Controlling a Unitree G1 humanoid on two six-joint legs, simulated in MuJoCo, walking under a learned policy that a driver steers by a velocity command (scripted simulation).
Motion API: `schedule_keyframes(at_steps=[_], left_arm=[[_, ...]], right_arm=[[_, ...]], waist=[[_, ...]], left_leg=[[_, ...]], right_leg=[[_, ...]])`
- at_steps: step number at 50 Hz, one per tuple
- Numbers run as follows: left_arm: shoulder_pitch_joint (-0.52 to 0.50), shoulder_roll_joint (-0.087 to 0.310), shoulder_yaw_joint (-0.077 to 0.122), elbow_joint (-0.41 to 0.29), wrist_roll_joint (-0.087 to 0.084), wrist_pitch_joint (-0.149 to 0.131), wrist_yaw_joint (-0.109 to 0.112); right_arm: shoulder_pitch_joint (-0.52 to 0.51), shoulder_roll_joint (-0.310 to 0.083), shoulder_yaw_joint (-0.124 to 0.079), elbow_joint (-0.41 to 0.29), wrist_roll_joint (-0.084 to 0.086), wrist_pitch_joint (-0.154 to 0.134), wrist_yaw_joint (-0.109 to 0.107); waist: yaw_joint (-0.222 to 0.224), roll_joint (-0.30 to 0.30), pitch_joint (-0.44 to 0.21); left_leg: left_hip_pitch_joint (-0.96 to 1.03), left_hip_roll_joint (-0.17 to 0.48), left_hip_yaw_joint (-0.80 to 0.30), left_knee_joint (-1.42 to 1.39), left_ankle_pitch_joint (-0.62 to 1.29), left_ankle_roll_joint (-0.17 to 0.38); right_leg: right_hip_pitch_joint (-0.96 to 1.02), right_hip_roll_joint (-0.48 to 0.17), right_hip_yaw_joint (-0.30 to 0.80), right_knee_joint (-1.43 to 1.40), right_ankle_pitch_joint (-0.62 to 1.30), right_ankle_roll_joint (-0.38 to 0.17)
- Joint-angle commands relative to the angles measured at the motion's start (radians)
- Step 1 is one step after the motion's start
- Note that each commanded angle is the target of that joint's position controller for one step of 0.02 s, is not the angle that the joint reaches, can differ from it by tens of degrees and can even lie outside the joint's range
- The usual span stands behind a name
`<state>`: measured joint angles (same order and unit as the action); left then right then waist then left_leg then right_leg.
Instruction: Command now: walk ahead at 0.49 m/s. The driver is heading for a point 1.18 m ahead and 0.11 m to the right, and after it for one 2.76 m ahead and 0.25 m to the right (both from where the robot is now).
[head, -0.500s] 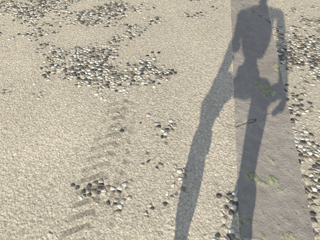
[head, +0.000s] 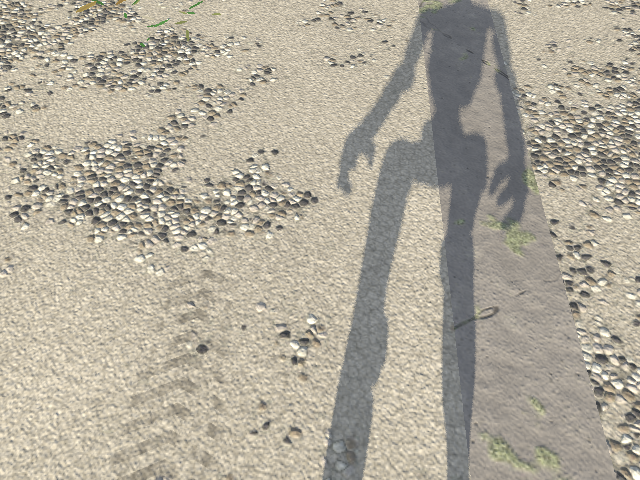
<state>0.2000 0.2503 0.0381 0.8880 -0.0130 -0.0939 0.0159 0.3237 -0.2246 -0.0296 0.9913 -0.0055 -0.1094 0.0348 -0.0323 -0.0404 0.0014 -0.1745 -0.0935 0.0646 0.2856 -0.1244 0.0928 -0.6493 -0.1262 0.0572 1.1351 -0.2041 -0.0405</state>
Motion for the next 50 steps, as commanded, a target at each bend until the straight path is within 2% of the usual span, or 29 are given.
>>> schedule_keyframes(at_steps=[1,6,9,11,13,14,15,16,17,18,19,20,22,23,25,28,32,38,40,41,42,43,44,45,46,47,48,49,50], left_arm=[[0.033,0.043,0.012,-0.042,0.012,0.005,0.007],[-0.156,0.029,0.005,-0.091,0.000,-0.006,-0.010],[-0.236,0.034,0.001,-0.121,-0.009,-0.011,-0.028],[-0.253,0.048,0.004,-0.139,-0.010,-0.019,-0.041],[-0.191,0.076,0.015,-0.132,-0.009,-0.028,-0.048],[-0.087,0.106,0.033,-0.103,-0.007,-0.030,-0.046],[0.104,0.166,0.061,-0.048,-0.005,-0.033,-0.039],[0.271,0.282,0.089,-0.020,0.016,-0.029,-0.034],[0.309,0.250,0.081,-0.004,0.012,-0.023,-0.040],[0.238,0.173,0.056,-0.017,0.006,-0.026,-0.041],[0.144,0.130,0.042,-0.041,0.006,-0.024,-0.040],[0.066,0.102,0.031,-0.053,0.009,-0.023,-0.045],[0.024,0.061,0.019,-0.048,0.018,-0.026,-0.053],[0.039,0.066,0.021,-0.035,0.018,-0.029,-0.054],[0.075,0.095,0.029,-0.012,0.018,-0.033,-0.048],[0.126,0.111,0.033,0.013,0.017,-0.024,-0.030],[0.179,0.124,0.033,0.036,0.008,-0.015,-0.016],[0.258,0.135,0.041,0.089,-0.003,0.006,-0.006],[0.243,0.147,0.048,0.092,-0.005,0.015,-0.002],[0.225,0.157,0.051,0.089,-0.004,0.019,-0.001],[0.201,0.161,0.052,0.084,-0.003,0.024,-0.001],[0.188,0.140,0.043,0.076,0.003,0.029,-0.001],[0.200,0.109,0.027,0.050,0.021,0.027,-0.002],[0.332,-0.036,-0.012,0.058,0.013,0.003,-0.016],[0.262,0.073,0.012,0.065,-0.012,-0.022,-0.020],[0.164,0.126,0.027,0.030,-0.033,-0.035,-0.021],[0.112,0.126,0.028,0.017,-0.029,-0.037,-0.013],[0.088,0.118,0.036,0.014,-0.012,-0.030,-0.006],[0.112,0.098,0.039,0.016,-0.007,-0.016,-0.004]], right_arm=[[-0.038,-0.132,-0.021,-0.055,0.002,-0.017,-0.020],[0.059,-0.165,-0.027,-0.032,0.020,-0.001,-0.035],[0.107,-0.168,-0.029,-0.010,0.026,0.011,-0.036],[0.114,-0.174,-0.034,-0.003,0.026,0.021,-0.038],[0.091,-0.189,-0.040,-0.006,0.027,0.032,-0.040],[0.068,-0.185,-0.037,-0.012,0.024,0.037,-0.040],[0.058,-0.152,-0.024,-0.025,0.012,0.039,-0.039],[0.130,-0.061,0.006,-0.054,0.001,0.024,-0.034],[0.167,-0.026,0.020,-0.041,0.018,-0.002,-0.028],[0.092,-0.143,-0.009,-0.055,0.042,-0.021,-0.024],[0.011,-0.165,-0.015,-0.080,0.051,-0.027,-0.025],[-0.028,-0.152,-0.018,-0.086,0.039,-0.023,-0.030],[-0.016,-0.121,-0.025,-0.082,0.023,0.004,-0.037],[0.004,-0.095,-0.024,-0.076,0.022,0.016,-0.037],[-0.018,-0.089,-0.026,-0.087,0.018,0.029,-0.040],[-0.137,-0.087,-0.031,-0.128,0.010,0.030,-0.041],[-0.278,-0.067,-0.024,-0.167,0.014,0.023,-0.030],[-0.423,-0.073,-0.017,-0.225,0.026,0.009,0.000],[-0.408,-0.088,-0.022,-0.230,0.027,0.001,0.010],[-0.364,-0.107,-0.030,-0.221,0.027,-0.001,0.011],[-0.273,-0.133,-0.046,-0.196,0.025,-0.003,0.008],[-0.098,-0.180,-0.072,-0.140,0.024,-0.002,0.002],[0.092,-0.261,-0.094,-0.102,0.011,0.002,-0.010],[0.134,-0.302,-0.098,-0.083,0.007,0.005,-0.002],[0.108,-0.208,-0.073,-0.091,0.016,0.003,-0.001],[0.017,-0.171,-0.061,-0.107,0.019,0.000,-0.004],[-0.074,-0.150,-0.052,-0.127,0.015,-0.001,-0.004],[-0.120,-0.123,-0.045,-0.132,0.006,-0.003,0.000],[-0.133,-0.101,-0.038,-0.126,-0.005,-0.006,0.003]], waist=[[0.046,0.078,0.053],[-0.023,0.083,0.057],[-0.050,0.092,0.078],[-0.043,0.099,0.081],[0.004,0.117,0.049],[0.063,0.116,-0.009],[0.139,0.085,-0.131],[0.151,-0.115,-0.304],[0.140,-0.261,-0.391],[0.136,-0.163,-0.268],[0.111,-0.099,-0.168],[0.078,-0.024,-0.098],[0.027,-0.036,-0.043],[0.015,-0.039,-0.039],[0.006,-0.023,-0.012],[0.029,-0.009,0.019],[0.070,-0.017,0.048],[0.102,-0.021,0.099],[0.079,-0.032,0.082],[0.051,-0.046,0.052],[-0.002,-0.056,-0.006],[-0.079,-0.039,-0.108],[-0.130,0.090,-0.261],[-0.051,0.355,-0.386],[-0.084,0.241,-0.339],[-0.065,0.194,-0.198],[-0.028,0.099,-0.122],[0.001,0.076,-0.069],[0.034,0.103,-0.062]], left_leg=[[-0.093,0.283,-0.217,-0.204,0.065,0.172],[0.013,0.271,-0.162,-0.182,0.072,0.123],[0.109,0.307,-0.172,-0.139,0.055,0.118],[0.170,0.339,-0.186,-0.096,0.066,0.107],[0.193,0.349,-0.188,-0.018,0.187,0.087],[0.180,0.313,-0.155,0.104,0.355,0.066],[0.084,0.251,-0.102,0.337,0.406,0.035],[-0.274,0.124,-0.021,0.743,0.103,-0.034],[-0.515,0.028,-0.116,0.966,-0.418,-0.052],[-0.611,0.097,-0.188,1.061,-0.385,-0.029],[-0.616,0.152,-0.162,1.046,-0.291,-0.015],[-0.572,0.192,-0.140,0.984,-0.209,-0.020],[-0.466,0.235,-0.138,0.885,-0.126,-0.029],[-0.445,0.234,-0.128,0.866,-0.107,-0.036],[-0.480,0.238,-0.121,0.811,-0.056,-0.051],[-0.569,0.240,-0.117,0.650,0.073,-0.071],[-0.532,0.209,-0.086,0.419,0.228,-0.071],[-0.557,0.182,-0.077,0.265,0.163,-0.041],[-0.497,0.165,-0.063,0.237,0.091,-0.017],[-0.410,0.140,-0.042,0.229,0.059,-0.004],[-0.268,0.102,-0.009,0.217,0.050,0.015],[-0.028,0.089,-0.004,0.218,0.072,0.045],[0.297,0.289,-0.241,0.234,0.084,0.113],[0.596,0.491,-0.723,0.096,-0.120,0.265],[0.553,0.464,-0.763,0.027,-0.205,0.221],[0.415,0.438,-0.611,0.009,-0.153,0.176],[0.255,0.404,-0.492,-0.017,-0.043,0.153],[0.131,0.369,-0.409,-0.048,0.035,0.143],[0.060,0.340,-0.353,-0.078,0.067,0.133]], right_leg=[[-0.032,-0.043,0.003,-0.143,0.152,0.028],[0.005,0.012,-0.043,-0.464,0.306,0.039],[-0.002,0.028,-0.046,-0.551,0.260,0.030],[0.008,0.037,-0.045,-0.595,0.187,0.005],[0.117,0.066,-0.068,-0.636,0.117,-0.024],[0.261,0.099,-0.096,-0.659,0.105,-0.047],[0.522,0.072,-0.061,-0.643,0.126,-0.088],[0.930,-0.186,0.308,-0.657,0.090,-0.219],[1.068,-0.293,0.673,-0.819,-0.036,-0.307],[0.968,-0.260,0.588,-0.837,-0.072,-0.254],[0.827,-0.223,0.430,-0.848,-0.006,-0.215],[0.685,-0.177,0.318,-0.886,0.082,-0.196],[0.534,-0.110,0.193,-0.950,0.161,-0.169],[0.508,-0.098,0.162,-0.970,0.196,-0.177],[0.495,-0.093,0.111,-0.993,0.286,-0.190],[0.533,-0.090,0.069,-1.010,0.330,-0.184],[0.552,-0.065,0.012,-1.030,0.275,-0.155],[0.721,-0.129,0.014,-0.972,0.275,-0.146],[0.755,-0.145,0.014,-0.921,0.360,-0.132],[0.755,-0.141,0.006,-0.872,0.488,-0.121],[0.740,-0.117,-0.018,-0.768,0.656,-0.106],[0.664,-0.061,-0.057,-0.568,0.710,-0.078],[0.429,0.010,-0.103,-0.232,0.399,-0.041],[0.043,0.197,-0.044,0.089,-0.323,0.013],[-0.062,0.148,0.085,0.205,-0.365,-0.010],[-0.118,0.098,0.058,0.210,-0.275,-0.026],[-0.073,0.041,0.028,0.163,-0.172,-0.025],[-0.028,0.010,0.019,0.108,-0.116,-0.020],[0.038,-0.016,0.027,0.071,-0.078,-0.021]])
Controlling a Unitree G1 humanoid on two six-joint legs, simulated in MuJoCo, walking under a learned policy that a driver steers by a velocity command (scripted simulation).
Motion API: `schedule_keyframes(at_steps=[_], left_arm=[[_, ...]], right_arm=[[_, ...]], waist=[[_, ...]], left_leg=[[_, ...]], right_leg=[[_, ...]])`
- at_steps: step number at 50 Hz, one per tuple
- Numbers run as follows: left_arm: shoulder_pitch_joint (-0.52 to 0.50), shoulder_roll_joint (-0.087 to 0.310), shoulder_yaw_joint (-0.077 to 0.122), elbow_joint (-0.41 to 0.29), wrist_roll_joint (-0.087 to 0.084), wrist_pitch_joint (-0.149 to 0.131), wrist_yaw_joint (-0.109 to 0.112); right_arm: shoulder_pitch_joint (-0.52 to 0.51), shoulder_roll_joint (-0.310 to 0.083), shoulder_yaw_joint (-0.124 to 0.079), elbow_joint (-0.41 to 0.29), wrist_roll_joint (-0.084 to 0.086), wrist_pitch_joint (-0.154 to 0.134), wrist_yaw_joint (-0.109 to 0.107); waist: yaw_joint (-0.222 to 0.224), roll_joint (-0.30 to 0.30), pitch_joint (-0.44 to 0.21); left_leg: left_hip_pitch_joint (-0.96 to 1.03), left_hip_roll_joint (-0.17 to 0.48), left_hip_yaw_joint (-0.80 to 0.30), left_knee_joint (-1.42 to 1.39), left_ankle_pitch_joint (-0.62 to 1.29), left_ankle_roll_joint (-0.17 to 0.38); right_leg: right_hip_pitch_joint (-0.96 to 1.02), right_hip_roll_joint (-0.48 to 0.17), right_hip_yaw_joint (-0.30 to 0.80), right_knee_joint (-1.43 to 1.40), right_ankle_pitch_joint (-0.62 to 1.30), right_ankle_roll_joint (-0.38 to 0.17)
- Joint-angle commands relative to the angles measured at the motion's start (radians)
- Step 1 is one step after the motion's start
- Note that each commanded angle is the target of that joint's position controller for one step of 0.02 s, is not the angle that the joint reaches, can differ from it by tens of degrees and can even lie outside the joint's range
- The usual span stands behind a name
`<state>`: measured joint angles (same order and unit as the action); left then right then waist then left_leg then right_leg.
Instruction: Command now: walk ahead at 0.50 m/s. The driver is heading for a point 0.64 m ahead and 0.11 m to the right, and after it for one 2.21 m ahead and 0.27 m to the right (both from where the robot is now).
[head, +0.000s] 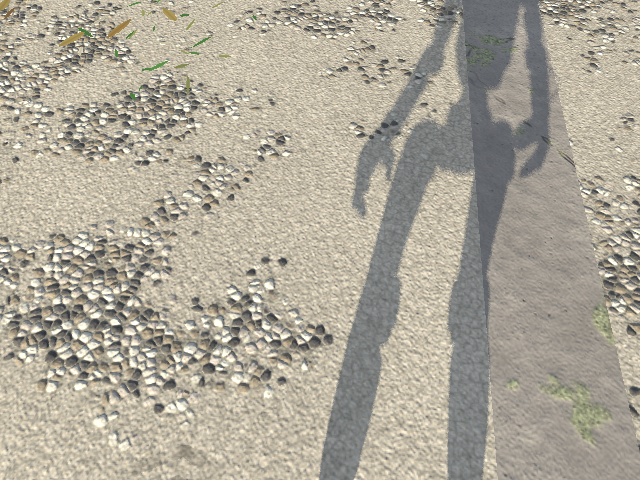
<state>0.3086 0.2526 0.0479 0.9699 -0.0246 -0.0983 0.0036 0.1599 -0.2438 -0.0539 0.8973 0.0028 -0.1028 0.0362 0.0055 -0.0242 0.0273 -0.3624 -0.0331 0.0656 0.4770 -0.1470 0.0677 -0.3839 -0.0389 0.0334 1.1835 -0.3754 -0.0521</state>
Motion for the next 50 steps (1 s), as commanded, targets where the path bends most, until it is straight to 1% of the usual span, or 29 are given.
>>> schedule_keyframes(at_steps=[1,2,5,7,11,15,17,19,20,21,22,23,24,25,26,27,28,29,31,33,37,39,41,44,46,47,48,49,50], left_arm=[[0.024,0.072,0.028,-0.060,0.005,0.001,0.009],[0.032,0.056,0.028,-0.057,0.005,0.011,0.010],[-0.062,0.063,0.034,-0.092,0.016,0.024,0.015],[-0.133,0.059,0.035,-0.115,0.020,0.022,0.013],[-0.262,0.036,0.024,-0.149,0.015,0.013,0.000],[-0.376,0.035,0.014,-0.188,0.006,0.006,-0.021],[-0.409,0.040,0.012,-0.209,0.003,-0.001,-0.035],[-0.387,0.060,0.017,-0.213,0.001,-0.008,-0.044],[-0.336,0.081,0.026,-0.202,0.002,-0.010,-0.045],[-0.229,0.109,0.043,-0.171,0.005,-0.012,-0.042],[-0.050,0.162,0.069,-0.115,0.009,-0.011,-0.035],[0.122,0.242,0.089,-0.081,0.026,-0.007,-0.024],[0.143,0.263,0.086,-0.070,0.025,-0.006,-0.033],[0.103,0.171,0.060,-0.078,0.014,-0.008,-0.033],[0.014,0.134,0.048,-0.096,0.012,-0.009,-0.030],[-0.064,0.117,0.041,-0.111,0.019,-0.010,-0.032],[-0.104,0.090,0.033,-0.116,0.028,-0.012,-0.036],[-0.116,0.068,0.025,-0.111,0.036,-0.014,-0.038],[-0.092,0.076,0.027,-0.092,0.031,-0.019,-0.037],[-0.062,0.109,0.034,-0.077,0.031,-0.020,-0.025],[-0.001,0.120,0.034,-0.052,0.026,-0.009,-0.004],[0.009,0.118,0.029,-0.042,0.027,-0.003,0.001],[0.045,0.122,0.028,-0.021,0.026,0.005,0.004],[0.062,0.122,0.027,0.004,0.022,0.023,0.009],[0.034,0.136,0.033,0.009,0.017,0.032,0.014],[0.004,0.141,0.035,0.006,0.012,0.036,0.017],[0.017,0.131,0.032,0.005,0.017,0.037,0.016],[0.069,0.089,0.017,-0.008,0.041,0.031,0.015],[0.223,-0.026,-0.020,0.034,0.037,0.028,0.006]], right_arm=[[0.036,-0.073,-0.012,-0.023,-0.013,-0.014,0.003],[0.053,-0.081,-0.014,-0.012,-0.010,-0.016,0.001],[0.103,-0.125,-0.024,0.013,-0.008,-0.016,-0.018],[0.139,-0.129,-0.023,0.026,-0.006,-0.008,-0.030],[0.195,-0.136,-0.021,0.047,0.004,0.000,-0.040],[0.264,-0.144,-0.024,0.083,0.010,0.013,-0.042],[0.278,-0.151,-0.029,0.097,0.012,0.024,-0.045],[0.263,-0.163,-0.036,0.100,0.015,0.032,-0.049],[0.242,-0.173,-0.039,0.096,0.016,0.035,-0.050],[0.214,-0.174,-0.039,0.089,0.017,0.039,-0.051],[0.203,-0.148,-0.029,0.079,0.011,0.042,-0.050],[0.237,-0.100,-0.011,0.054,-0.004,0.038,-0.050],[0.333,0.011,0.021,0.063,0.002,0.012,-0.039],[0.259,-0.104,-0.005,0.062,0.027,-0.009,-0.033],[0.172,-0.141,-0.015,0.035,0.042,-0.022,-0.030],[0.127,-0.134,-0.017,0.029,0.036,-0.024,-0.038],[0.110,-0.125,-0.025,0.028,0.023,-0.016,-0.044],[0.135,-0.106,-0.027,0.033,0.020,-0.001,-0.044],[0.156,-0.068,-0.025,0.039,0.018,0.021,-0.047],[0.098,-0.073,-0.029,0.018,0.011,0.031,-0.051],[-0.037,-0.066,-0.030,-0.024,0.002,0.027,-0.045],[-0.098,-0.048,-0.022,-0.040,-0.001,0.022,-0.039],[-0.151,-0.033,-0.013,-0.053,-0.002,0.018,-0.031],[-0.182,-0.047,-0.010,-0.066,0.002,0.016,-0.018],[-0.139,-0.086,-0.020,-0.059,-0.004,0.010,-0.012],[-0.066,-0.107,-0.029,-0.035,-0.010,0.005,-0.013],[0.025,-0.151,-0.045,0.000,-0.020,-0.001,-0.018],[0.121,-0.216,-0.055,0.018,-0.040,-0.002,-0.024],[0.148,-0.190,-0.040,0.032,-0.036,0.012,-0.026]], waist=[[0.009,0.099,-0.080],[0.016,0.099,-0.066],[0.006,0.074,-0.016],[-0.011,0.069,-0.003],[-0.051,0.079,0.023],[-0.089,0.079,0.058],[-0.089,0.085,0.068],[-0.060,0.101,0.051],[-0.027,0.115,0.018],[0.035,0.119,-0.046],[0.109,0.096,-0.157],[0.136,-0.056,-0.311],[0.080,-0.286,-0.413],[0.100,-0.180,-0.337],[0.083,-0.127,-0.204],[0.050,-0.037,-0.139],[0.022,-0.022,-0.087],[-0.008,-0.041,-0.081],[-0.026,-0.048,-0.064],[-0.024,-0.034,-0.028],[0.008,-0.031,0.005],[0.020,-0.032,0.026],[0.040,-0.035,0.018],[0.045,-0.056,0.004],[0.008,-0.072,-0.026],[-0.036,-0.069,-0.062],[-0.064,-0.026,-0.123],[-0.056,0.085,-0.262],[-0.015,0.291,-0.408]], left_leg=[[0.212,0.262,-0.319,-0.297,0.099,0.161],[0.187,0.254,-0.286,-0.317,0.121,0.169],[0.188,0.255,-0.236,-0.357,0.177,0.178],[0.222,0.248,-0.209,-0.364,0.197,0.166],[0.253,0.217,-0.142,-0.371,0.184,0.131],[0.363,0.252,-0.137,-0.337,0.178,0.132],[0.425,0.284,-0.145,-0.299,0.211,0.126],[0.461,0.304,-0.146,-0.247,0.307,0.110],[0.461,0.299,-0.137,-0.194,0.441,0.099],[0.441,0.269,-0.107,-0.075,0.603,0.080],[0.341,0.211,-0.067,0.133,0.615,0.049],[0.064,0.123,-0.015,0.488,0.281,0.004],[-0.252,-0.039,-0.101,0.751,-0.416,-0.033],[-0.358,0.025,-0.197,0.857,-0.415,-0.014],[-0.397,0.077,-0.167,0.851,-0.320,0.001],[-0.352,0.126,-0.144,0.800,-0.225,0.000],[-0.307,0.155,-0.138,0.744,-0.173,-0.004],[-0.249,0.176,-0.145,0.712,-0.138,-0.004],[-0.222,0.186,-0.133,0.654,-0.113,-0.015],[-0.283,0.193,-0.127,0.573,-0.038,-0.034],[-0.354,0.183,-0.115,0.353,0.164,-0.057],[-0.290,0.149,-0.082,0.220,0.237,-0.058],[-0.215,0.110,-0.049,0.137,0.278,-0.058],[-0.184,0.086,-0.059,0.069,0.249,-0.039],[-0.129,0.072,-0.072,0.024,0.185,-0.011],[-0.036,0.052,-0.059,-0.029,0.216,0.007],[0.113,0.058,-0.057,-0.072,0.418,0.028],[0.408,0.219,-0.201,0.037,0.866,0.091],[0.666,0.443,-0.444,0.053,1.042,0.280]], right_leg=[[-0.197,-0.110,0.046,-0.006,0.108,-0.006],[-0.193,-0.114,0.037,-0.032,0.117,0.000],[-0.289,-0.126,0.029,-0.156,0.228,0.029],[-0.341,-0.123,0.024,-0.263,0.327,0.042],[-0.311,-0.086,-0.012,-0.484,0.481,0.043],[-0.327,-0.060,-0.030,-0.602,0.456,0.035],[-0.335,-0.053,-0.028,-0.639,0.400,0.017],[-0.273,-0.034,-0.039,-0.669,0.331,-0.010],[-0.181,-0.008,-0.059,-0.679,0.302,-0.026],[-0.022,0.028,-0.090,-0.699,0.307,-0.048],[0.238,0.020,-0.075,-0.685,0.335,-0.083],[0.576,-0.203,0.219,-0.687,0.298,-0.169],[0.797,-0.369,0.664,-0.836,0.152,-0.295],[0.742,-0.332,0.637,-0.871,0.071,-0.250],[0.599,-0.301,0.478,-0.888,0.132,-0.206],[0.451,-0.263,0.373,-0.918,0.220,-0.184],[0.338,-0.229,0.295,-0.951,0.296,-0.174],[0.276,-0.205,0.245,-0.981,0.321,-0.168],[0.220,-0.188,0.188,-1.026,0.356,-0.181],[0.213,-0.186,0.150,-1.058,0.384,-0.189],[0.255,-0.163,0.083,-1.076,0.412,-0.163],[0.233,-0.129,0.013,-1.052,0.567,-0.138],[0.240,-0.116,-0.027,-1.013,0.672,-0.122],[0.327,-0.147,-0.016,-0.931,0.733,-0.114],[0.382,-0.170,0.013,-0.853,0.775,-0.093],[0.392,-0.151,0.008,-0.776,0.817,-0.072],[0.373,-0.091,-0.016,-0.646,0.797,-0.038],[0.195,-0.020,-0.047,-0.421,0.493,0.008],[-0.046,0.083,-0.036,-0.123,-0.215,0.069]])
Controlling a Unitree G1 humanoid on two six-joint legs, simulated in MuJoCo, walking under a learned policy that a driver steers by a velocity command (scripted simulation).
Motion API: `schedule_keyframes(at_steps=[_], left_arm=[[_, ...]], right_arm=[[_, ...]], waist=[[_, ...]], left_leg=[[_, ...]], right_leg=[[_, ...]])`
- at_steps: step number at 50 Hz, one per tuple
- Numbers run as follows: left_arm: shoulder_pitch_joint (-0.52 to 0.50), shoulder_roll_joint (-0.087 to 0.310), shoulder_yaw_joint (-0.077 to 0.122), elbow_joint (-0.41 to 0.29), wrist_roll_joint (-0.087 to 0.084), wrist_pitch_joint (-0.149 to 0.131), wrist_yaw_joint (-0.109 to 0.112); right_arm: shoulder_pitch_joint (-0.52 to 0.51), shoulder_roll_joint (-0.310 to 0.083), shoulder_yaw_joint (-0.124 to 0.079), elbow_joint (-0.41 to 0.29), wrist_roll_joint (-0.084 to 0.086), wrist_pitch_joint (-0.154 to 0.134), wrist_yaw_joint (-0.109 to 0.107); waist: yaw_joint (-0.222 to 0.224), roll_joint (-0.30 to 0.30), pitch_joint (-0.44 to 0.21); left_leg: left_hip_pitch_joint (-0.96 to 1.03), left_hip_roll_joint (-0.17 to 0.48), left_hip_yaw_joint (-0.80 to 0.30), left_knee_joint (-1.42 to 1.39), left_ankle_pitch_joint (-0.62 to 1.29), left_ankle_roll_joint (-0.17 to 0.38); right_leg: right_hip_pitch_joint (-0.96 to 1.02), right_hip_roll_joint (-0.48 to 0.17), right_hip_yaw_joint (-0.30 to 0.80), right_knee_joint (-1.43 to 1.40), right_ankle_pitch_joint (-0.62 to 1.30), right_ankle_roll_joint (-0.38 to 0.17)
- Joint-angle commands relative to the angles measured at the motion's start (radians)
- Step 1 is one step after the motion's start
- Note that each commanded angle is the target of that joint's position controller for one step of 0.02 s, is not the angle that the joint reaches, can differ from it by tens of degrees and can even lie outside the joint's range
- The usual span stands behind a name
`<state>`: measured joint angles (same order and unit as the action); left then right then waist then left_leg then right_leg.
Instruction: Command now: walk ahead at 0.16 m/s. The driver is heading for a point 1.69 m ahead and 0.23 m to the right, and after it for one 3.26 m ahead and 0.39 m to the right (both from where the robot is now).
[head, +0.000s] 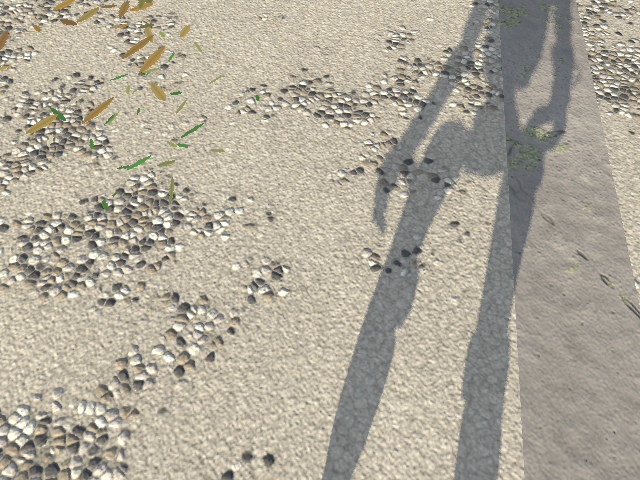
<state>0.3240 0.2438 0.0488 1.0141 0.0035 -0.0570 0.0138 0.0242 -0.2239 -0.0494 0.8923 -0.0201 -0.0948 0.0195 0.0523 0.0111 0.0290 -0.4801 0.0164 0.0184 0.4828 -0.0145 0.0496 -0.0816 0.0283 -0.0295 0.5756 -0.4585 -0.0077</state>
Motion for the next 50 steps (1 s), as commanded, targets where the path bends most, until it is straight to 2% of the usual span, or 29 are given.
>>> schedule_keyframes(at_steps=[1,2,3,4,5,6,8,11,13,14,15,16,17,18,19,22,28,41,42,43,45,46,48,50], left_arm=[[0.193,0.053,-0.004,0.008,-0.012,-0.009,-0.008],[0.097,0.105,0.011,-0.019,-0.030,0.000,-0.005],[0.026,0.107,0.015,-0.034,-0.029,0.016,0.007],[-0.009,0.104,0.021,-0.039,-0.018,0.034,0.019],[0.001,0.087,0.021,-0.038,-0.012,0.051,0.028],[0.012,0.066,0.017,-0.033,-0.009,0.061,0.034],[0.023,0.042,0.013,-0.020,-0.005,0.070,0.043],[0.021,0.045,0.014,-0.003,0.002,0.079,0.037],[0.008,0.048,0.014,0.003,0.019,0.083,0.029],[-0.006,0.057,0.013,-0.005,0.028,0.082,0.028],[-0.015,0.091,0.015,-0.012,0.025,0.080,0.031],[-0.038,0.135,0.027,0.003,0.011,0.073,0.030],[-0.061,0.097,0.020,0.001,0.008,0.060,0.028],[-0.077,0.074,0.014,0.005,0.013,0.049,0.028],[-0.092,0.074,0.014,0.005,0.012,0.040,0.026],[-0.066,0.064,0.012,0.019,0.003,0.024,0.026],[-0.027,0.061,0.007,0.039,0.000,0.025,0.026],[-0.020,0.040,-0.001,0.058,-0.001,0.041,0.027],[0.003,0.031,-0.002,0.072,-0.002,0.043,0.028],[0.010,0.040,0.002,0.076,-0.008,0.046,0.029],[-0.005,0.062,0.010,0.058,-0.016,0.044,0.034],[0.004,0.062,0.011,0.051,-0.021,0.035,0.035],[0.053,0.077,0.016,0.056,-0.031,0.008,0.030],[0.108,0.120,0.031,0.068,-0.035,-0.012,0.023]], right_arm=[[0.298,-0.143,-0.027,0.038,0.010,0.015,-0.003],[0.219,-0.139,-0.022,0.025,0.021,0.020,-0.002],[0.136,-0.124,-0.015,0.009,0.017,0.023,-0.007],[0.071,-0.105,-0.006,-0.002,0.010,0.027,-0.011],[0.033,-0.104,-0.005,-0.004,0.000,0.031,-0.015],[0.013,-0.107,-0.007,-0.003,-0.009,0.037,-0.017],[0.015,-0.108,-0.008,0.004,-0.014,0.043,-0.024],[0.014,-0.118,-0.008,0.015,0.006,0.054,-0.034],[0.025,-0.104,-0.002,0.030,0.019,0.064,-0.037],[0.050,-0.091,0.002,0.044,0.018,0.067,-0.037],[0.064,-0.097,0.000,0.047,0.014,0.069,-0.037],[0.093,-0.093,-0.005,0.047,0.018,0.074,-0.043],[0.087,-0.098,-0.005,0.053,0.012,0.075,-0.049],[0.096,-0.090,-0.005,0.057,0.012,0.076,-0.051],[0.110,-0.081,-0.004,0.068,0.009,0.078,-0.053],[0.121,-0.078,-0.004,0.088,0.009,0.079,-0.050],[0.116,-0.080,-0.004,0.112,0.018,0.079,-0.044],[0.125,-0.089,-0.005,0.158,0.023,0.097,-0.055],[0.142,-0.079,-0.003,0.172,0.023,0.099,-0.055],[0.146,-0.084,-0.006,0.178,0.029,0.101,-0.056],[0.140,-0.100,-0.014,0.173,0.037,0.096,-0.057],[0.130,-0.097,-0.014,0.166,0.039,0.084,-0.055],[0.111,-0.074,-0.012,0.153,0.044,0.051,-0.045],[0.074,-0.041,-0.007,0.129,0.048,0.017,-0.028]], waist=[[-0.090,0.177,-0.453],[-0.085,0.125,-0.330],[-0.069,0.065,-0.236],[-0.049,0.047,-0.168],[-0.020,0.080,-0.143],[-0.008,0.109,-0.127],[-0.005,0.128,-0.137],[0.004,0.113,-0.145],[0.009,0.097,-0.098],[0.002,0.074,-0.055],[-0.021,0.028,-0.012],[-0.061,-0.094,0.025],[-0.058,-0.114,0.035],[-0.071,-0.130,0.024],[-0.077,-0.129,0.022],[-0.065,-0.069,-0.001],[-0.047,-0.024,-0.047],[-0.050,-0.016,-0.027],[-0.048,-0.018,-0.047],[-0.050,-0.028,-0.026],[-0.051,-0.044,0.058],[-0.044,-0.041,0.099],[-0.028,-0.076,0.134],[-0.015,-0.176,0.135]], left_leg=[[0.731,0.377,-0.457,-0.007,0.693,0.310],[0.606,0.336,-0.392,-0.059,0.483,0.266],[0.474,0.296,-0.342,-0.105,0.310,0.226],[0.340,0.270,-0.302,-0.154,0.184,0.201],[0.233,0.241,-0.266,-0.194,0.081,0.177],[0.166,0.210,-0.230,-0.221,0.016,0.164],[0.122,0.185,-0.186,-0.239,-0.033,0.164],[0.085,0.174,-0.173,-0.261,-0.283,0.142],[0.027,0.140,-0.159,-0.273,-0.502,0.082],[0.016,0.119,-0.152,-0.267,-0.566,0.040],[0.032,0.085,-0.126,-0.228,-0.547,0.009],[0.119,0.024,-0.052,-0.188,-0.454,-0.013],[0.213,0.019,-0.040,-0.133,-0.366,-0.018],[0.263,0.018,-0.033,-0.106,-0.303,-0.011],[0.284,0.019,-0.030,-0.092,-0.264,-0.005],[0.274,0.022,-0.028,-0.080,-0.200,0.010],[0.300,0.025,-0.022,-0.043,-0.031,0.008],[0.319,0.029,-0.025,-0.025,0.025,0.003],[0.326,0.016,-0.011,-0.025,-0.085,0.004],[0.306,-0.004,0.005,-0.012,-0.269,0.009],[0.203,-0.013,0.002,-0.001,-0.584,0.026],[0.155,-0.005,-0.015,0.002,-0.634,0.035],[0.076,-0.002,-0.013,0.063,-0.586,0.036],[-0.021,-0.031,0.048,0.205,-0.433,0.026]], right_leg=[[-0.377,0.002,0.132,0.590,-0.269,0.037],[-0.438,-0.035,0.126,0.619,-0.231,0.039],[-0.450,-0.068,0.104,0.588,-0.167,0.046],[-0.420,-0.095,0.099,0.529,-0.117,0.051],[-0.343,-0.113,0.099,0.451,-0.069,0.054],[-0.283,-0.105,0.078,0.370,-0.045,0.054],[-0.200,-0.090,0.053,0.242,-0.002,0.049],[-0.091,-0.078,0.027,0.070,0.190,0.031],[-0.031,-0.068,0.011,-0.034,0.256,0.003],[-0.044,-0.096,0.042,-0.100,0.255,-0.017],[-0.099,-0.136,0.077,-0.154,0.185,-0.038],[-0.246,-0.123,0.085,-0.182,0.000,-0.053],[-0.325,-0.118,0.091,-0.231,-0.048,-0.042],[-0.345,-0.122,0.094,-0.254,-0.038,-0.025],[-0.343,-0.116,0.090,-0.253,0.004,-0.010],[-0.269,-0.105,0.074,-0.217,0.121,0.000],[-0.189,-0.093,0.054,-0.168,0.293,-0.008],[-0.163,-0.075,0.031,-0.164,0.346,-0.004],[-0.153,-0.067,0.022,-0.173,0.242,-0.008],[-0.174,-0.058,0.019,-0.174,0.084,-0.024],[-0.239,-0.076,0.058,-0.186,-0.191,-0.069],[-0.256,-0.094,0.088,-0.198,-0.253,-0.088],[-0.222,-0.157,0.186,-0.230,-0.285,-0.132],[-0.124,-0.279,0.370,-0.318,-0.281,-0.198]])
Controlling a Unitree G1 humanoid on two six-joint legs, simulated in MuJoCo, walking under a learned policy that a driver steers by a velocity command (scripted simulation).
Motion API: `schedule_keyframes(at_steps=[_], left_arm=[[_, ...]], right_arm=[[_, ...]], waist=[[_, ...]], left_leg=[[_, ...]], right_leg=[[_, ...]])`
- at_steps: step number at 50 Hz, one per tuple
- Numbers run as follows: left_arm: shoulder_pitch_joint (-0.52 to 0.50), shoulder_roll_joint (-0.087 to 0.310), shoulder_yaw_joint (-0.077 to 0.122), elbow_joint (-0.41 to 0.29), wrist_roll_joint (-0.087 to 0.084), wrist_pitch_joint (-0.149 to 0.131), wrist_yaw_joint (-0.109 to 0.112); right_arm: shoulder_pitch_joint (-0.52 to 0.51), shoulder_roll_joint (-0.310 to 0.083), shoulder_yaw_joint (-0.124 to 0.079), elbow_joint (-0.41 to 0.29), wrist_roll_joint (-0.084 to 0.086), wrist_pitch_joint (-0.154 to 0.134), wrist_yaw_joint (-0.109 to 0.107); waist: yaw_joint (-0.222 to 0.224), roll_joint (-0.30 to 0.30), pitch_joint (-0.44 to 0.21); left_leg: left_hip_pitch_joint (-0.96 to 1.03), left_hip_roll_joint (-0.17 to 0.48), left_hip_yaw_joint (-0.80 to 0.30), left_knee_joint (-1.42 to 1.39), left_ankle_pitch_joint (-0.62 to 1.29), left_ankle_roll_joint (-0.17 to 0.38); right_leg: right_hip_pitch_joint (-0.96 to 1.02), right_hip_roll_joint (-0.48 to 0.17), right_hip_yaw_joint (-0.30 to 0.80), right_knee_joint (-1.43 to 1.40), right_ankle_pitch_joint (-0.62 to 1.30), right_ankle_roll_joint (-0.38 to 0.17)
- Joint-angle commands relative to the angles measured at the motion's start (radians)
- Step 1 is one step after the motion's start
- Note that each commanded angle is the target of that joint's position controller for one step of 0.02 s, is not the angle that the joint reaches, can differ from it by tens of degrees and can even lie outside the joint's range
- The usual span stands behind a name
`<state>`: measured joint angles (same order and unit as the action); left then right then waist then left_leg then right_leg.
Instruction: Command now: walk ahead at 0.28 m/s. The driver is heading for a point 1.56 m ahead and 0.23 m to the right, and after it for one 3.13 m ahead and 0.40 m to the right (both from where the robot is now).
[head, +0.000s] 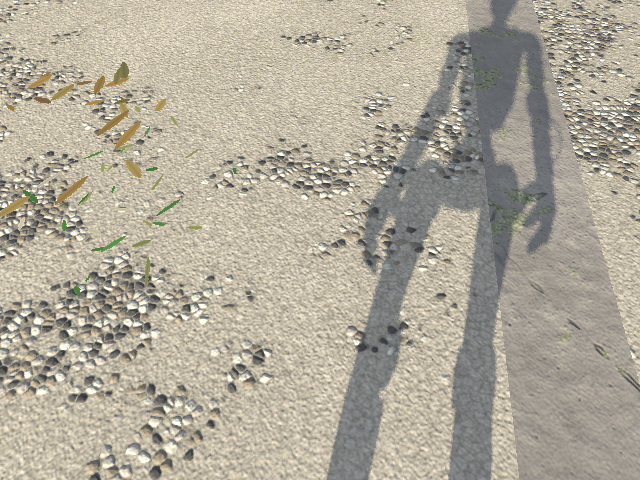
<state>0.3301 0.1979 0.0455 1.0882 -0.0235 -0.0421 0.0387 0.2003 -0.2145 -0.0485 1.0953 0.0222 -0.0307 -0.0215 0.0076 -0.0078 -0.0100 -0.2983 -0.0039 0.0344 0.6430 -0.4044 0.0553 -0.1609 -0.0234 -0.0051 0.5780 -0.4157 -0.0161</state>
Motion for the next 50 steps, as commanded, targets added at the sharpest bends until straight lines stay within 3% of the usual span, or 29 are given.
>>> schedule_keyframes(at_steps=[1,3,4,5,6,7,8,10,12,14,17,20,23,25,26,27,28,29,30,31,32,33,35,36,38,42,46,50], left_arm=[[0.089,0.176,0.037,-0.010,-0.008,-0.034,-0.006],[0.034,0.155,0.033,-0.033,-0.008,-0.043,-0.014],[-0.035,0.152,0.031,-0.060,-0.007,-0.043,-0.019],[-0.117,0.122,0.021,-0.107,-0.008,-0.052,-0.021],[-0.125,0.078,0.013,-0.141,0.000,-0.071,-0.018],[-0.147,0.101,0.018,-0.153,-0.003,-0.085,-0.022],[-0.136,0.102,0.021,-0.148,-0.021,-0.089,-0.031],[-0.138,0.098,0.026,-0.141,-0.020,-0.087,-0.039],[-0.148,0.097,0.037,-0.147,-0.010,-0.073,-0.043],[-0.185,0.071,0.032,-0.163,-0.004,-0.058,-0.048],[-0.342,0.039,0.012,-0.228,0.000,-0.054,-0.050],[-0.434,0.058,0.006,-0.262,-0.007,-0.053,-0.063],[-0.468,0.089,0.010,-0.289,-0.010,-0.056,-0.079],[-0.398,0.132,0.028,-0.281,-0.007,-0.060,-0.083],[-0.292,0.165,0.047,-0.253,-0.006,-0.059,-0.080],[-0.117,0.205,0.071,-0.199,-0.009,-0.055,-0.074],[0.060,0.280,0.090,-0.163,0.003,-0.050,-0.064],[0.106,0.318,0.088,-0.143,0.020,-0.050,-0.073],[0.062,0.231,0.063,-0.148,0.012,-0.056,-0.076],[-0.039,0.190,0.049,-0.163,0.007,-0.063,-0.074],[-0.131,0.164,0.038,-0.185,0.012,-0.071,-0.076],[-0.183,0.140,0.031,-0.190,0.026,-0.077,-0.081],[-0.197,0.104,0.020,-0.175,0.035,-0.082,-0.087],[-0.178,0.110,0.019,-0.164,0.031,-0.082,-0.083],[-0.138,0.147,0.025,-0.150,0.031,-0.082,-0.068],[-0.049,0.174,0.029,-0.131,0.027,-0.073,-0.039],[0.030,0.181,0.028,-0.112,0.015,-0.066,-0.030],[0.103,0.189,0.034,-0.080,0.011,-0.047,-0.029]], right_arm=[[-0.102,-0.044,-0.006,-0.081,0.008,-0.060,0.021],[-0.024,-0.053,-0.012,-0.059,0.011,-0.075,0.032],[0.087,-0.069,-0.021,-0.020,0.013,-0.076,0.033],[0.223,-0.147,-0.048,0.020,0.014,-0.080,0.033],[0.373,-0.264,-0.080,0.054,0.011,-0.080,0.038],[0.351,-0.174,-0.044,0.045,-0.011,-0.087,0.044],[0.284,-0.126,-0.026,0.026,-0.017,-0.093,0.044],[0.205,-0.094,-0.006,-0.007,-0.015,-0.090,0.049],[0.209,-0.066,0.010,-0.009,-0.020,-0.075,0.042],[0.233,-0.083,0.013,-0.010,-0.025,-0.065,0.025],[0.226,-0.128,0.007,-0.028,-0.028,-0.059,0.005],[0.276,-0.152,-0.004,-0.020,-0.016,-0.061,0.000],[0.286,-0.150,-0.014,-0.011,-0.003,-0.057,0.000],[0.261,-0.172,-0.025,-0.021,-0.008,-0.049,0.000],[0.246,-0.178,-0.028,-0.026,-0.013,-0.040,0.001],[0.233,-0.165,-0.023,-0.036,-0.018,-0.033,0.002],[0.244,-0.126,-0.006,-0.062,-0.035,-0.032,0.005],[0.376,0.032,0.033,-0.064,-0.018,-0.056,0.018],[0.285,-0.071,0.009,-0.068,0.010,-0.086,0.025],[0.180,-0.126,-0.006,-0.109,0.031,-0.101,0.027],[0.128,-0.137,-0.009,-0.121,0.026,-0.106,0.018],[0.112,-0.132,-0.019,-0.122,0.009,-0.099,0.008],[0.165,-0.092,-0.023,-0.113,0.003,-0.068,0.003],[0.167,-0.079,-0.023,-0.115,0.002,-0.057,0.002],[0.097,-0.093,-0.030,-0.144,-0.005,-0.045,-0.003],[-0.058,-0.100,-0.036,-0.197,-0.019,-0.050,0.004],[-0.198,-0.076,-0.023,-0.235,-0.011,-0.059,0.020],[-0.305,-0.076,-0.011,-0.278,-0.002,-0.068,0.044]], waist=[[0.018,-0.182,0.185],[-0.037,-0.150,0.156],[-0.093,-0.118,0.124],[-0.151,0.038,0.096],[-0.186,0.308,0.019],[-0.151,0.227,0.009],[-0.104,0.140,0.046],[-0.058,0.046,0.078],[-0.041,0.078,0.080],[-0.040,0.081,0.094],[-0.061,0.075,0.137],[-0.079,0.100,0.152],[-0.058,0.093,0.162],[-0.001,0.116,0.089],[0.058,0.130,0.015],[0.140,0.126,-0.084],[0.182,0.001,-0.221],[0.087,-0.279,-0.383],[0.116,-0.192,-0.311],[0.091,-0.150,-0.149],[0.056,-0.040,-0.083],[0.018,-0.012,-0.042],[-0.037,-0.053,-0.031],[-0.044,-0.056,-0.014],[-0.042,-0.047,0.030],[-0.004,-0.030,0.061],[0.044,-0.034,0.078],[0.078,-0.035,0.108]], left_leg=[[-0.222,-0.001,0.029,0.065,0.002,0.032],[-0.101,0.003,0.023,-0.016,0.028,0.055],[0.075,0.001,0.004,-0.092,0.060,0.070],[0.261,0.091,-0.188,-0.221,0.060,0.127],[0.498,0.295,-0.583,-0.372,0.125,0.242],[0.528,0.376,-0.719,-0.409,0.224,0.259],[0.499,0.371,-0.619,-0.381,0.273,0.229],[0.427,0.306,-0.405,-0.400,0.372,0.177],[0.352,0.240,-0.265,-0.437,0.445,0.132],[0.309,0.218,-0.201,-0.476,0.483,0.133],[0.211,0.190,-0.129,-0.526,0.466,0.127],[0.209,0.209,-0.105,-0.560,0.423,0.130],[0.323,0.257,-0.091,-0.521,0.506,0.113],[0.385,0.268,-0.068,-0.405,0.795,0.090],[0.385,0.250,-0.045,-0.271,0.966,0.074],[0.304,0.205,-0.014,-0.061,1.004,0.046],[0.054,0.141,0.016,0.277,0.674,0.017],[-0.272,-0.061,-0.060,0.622,-0.111,-0.033],[-0.378,-0.021,-0.182,0.748,-0.143,-0.006],[-0.451,0.031,-0.146,0.766,-0.061,0.012],[-0.399,0.088,-0.128,0.716,0.044,0.019],[-0.340,0.125,-0.118,0.656,0.105,0.020],[-0.243,0.161,-0.126,0.582,0.140,0.023],[-0.240,0.169,-0.118,0.547,0.138,0.018],[-0.305,0.179,-0.106,0.462,0.201,-0.004],[-0.430,0.172,-0.095,0.228,0.419,-0.040],[-0.391,0.126,-0.047,0.021,0.543,-0.045],[-0.423,0.103,-0.036,-0.085,0.481,-0.034]], right_leg=[[-0.026,-0.277,0.408,-0.326,-0.252,-0.212],[-0.058,-0.255,0.341,-0.253,-0.044,-0.182],[-0.152,-0.196,0.246,-0.173,0.066,-0.141],[-0.311,-0.062,0.070,0.080,0.252,-0.064],[-0.537,0.062,-0.055,0.463,0.148,0.011],[-0.666,0.050,0.064,0.652,-0.112,-0.006],[-0.719,-0.003,0.099,0.745,-0.069,-0.037],[-0.732,-0.075,0.071,0.699,0.091,-0.063],[-0.648,-0.104,0.035,0.589,0.172,-0.054],[-0.626,-0.100,0.001,0.486,0.232,-0.024],[-0.550,-0.068,-0.033,0.208,0.362,0.003],[-0.465,-0.035,-0.056,0.059,0.439,-0.003],[-0.465,-0.034,-0.032,-0.021,0.427,-0.045],[-0.340,0.006,-0.052,-0.032,0.377,-0.079],[-0.197,0.040,-0.075,-0.022,0.349,-0.101],[0.036,0.053,-0.078,-0.021,0.342,-0.128],[0.350,-0.147,0.166,-0.009,0.272,-0.189],[0.593,-0.377,0.714,-0.212,-0.015,-0.351],[0.528,-0.345,0.785,-0.317,-0.108,-0.307],[0.381,-0.322,0.620,-0.327,-0.043,-0.259],[0.211,-0.289,0.484,-0.350,0.092,-0.235],[0.075,-0.253,0.383,-0.370,0.199,-0.218],[-0.044,-0.205,0.273,-0.419,0.244,-0.211],[-0.076,-0.197,0.241,-0.441,0.250,-0.219],[-0.099,-0.193,0.203,-0.482,0.255,-0.230],[-0.021,-0.183,0.150,-0.495,0.326,-0.212],[0.031,-0.161,0.081,-0.490,0.359,-0.182],[0.173,-0.205,0.072,-0.432,0.399,-0.182]])
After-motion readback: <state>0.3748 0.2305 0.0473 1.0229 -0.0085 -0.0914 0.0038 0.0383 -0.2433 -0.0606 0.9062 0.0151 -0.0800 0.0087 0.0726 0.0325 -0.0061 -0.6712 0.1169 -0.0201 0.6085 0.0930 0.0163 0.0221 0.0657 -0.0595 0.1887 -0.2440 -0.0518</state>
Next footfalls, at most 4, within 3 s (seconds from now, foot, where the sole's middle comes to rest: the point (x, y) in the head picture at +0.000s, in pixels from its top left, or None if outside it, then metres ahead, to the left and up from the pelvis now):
0.54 right None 0.43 -0.13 -0.76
1.12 left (286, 390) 0.74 0.11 -0.76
1.70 right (386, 289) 1.04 -0.14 -0.76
2.18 left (350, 200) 1.38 -0.05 -0.76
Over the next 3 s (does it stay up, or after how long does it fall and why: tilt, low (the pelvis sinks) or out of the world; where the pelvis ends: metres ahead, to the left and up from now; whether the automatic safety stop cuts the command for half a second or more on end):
stays up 1.45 -0.14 -0.01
